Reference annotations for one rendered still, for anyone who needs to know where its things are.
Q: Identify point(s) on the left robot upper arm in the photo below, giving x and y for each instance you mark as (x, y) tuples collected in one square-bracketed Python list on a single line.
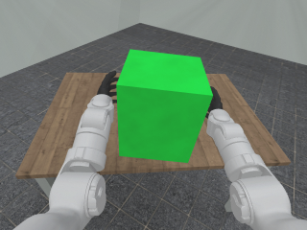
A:
[(75, 199)]

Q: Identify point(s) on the right robot upper arm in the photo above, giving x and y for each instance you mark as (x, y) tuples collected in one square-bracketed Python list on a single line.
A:
[(261, 203)]

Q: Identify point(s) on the left robot forearm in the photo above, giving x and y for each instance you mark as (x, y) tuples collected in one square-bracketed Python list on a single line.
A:
[(88, 153)]

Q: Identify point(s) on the table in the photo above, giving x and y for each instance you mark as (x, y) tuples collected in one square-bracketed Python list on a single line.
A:
[(57, 132)]

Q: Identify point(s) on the right robot forearm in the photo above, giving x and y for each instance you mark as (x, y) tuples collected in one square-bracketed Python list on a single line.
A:
[(240, 160)]

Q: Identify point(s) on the right robot hand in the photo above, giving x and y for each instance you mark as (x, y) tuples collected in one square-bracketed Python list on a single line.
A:
[(215, 102)]

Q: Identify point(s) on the carton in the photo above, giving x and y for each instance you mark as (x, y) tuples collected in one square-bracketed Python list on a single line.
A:
[(162, 101)]

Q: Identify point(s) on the left robot hand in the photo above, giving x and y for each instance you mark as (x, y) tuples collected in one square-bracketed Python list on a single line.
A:
[(107, 85)]

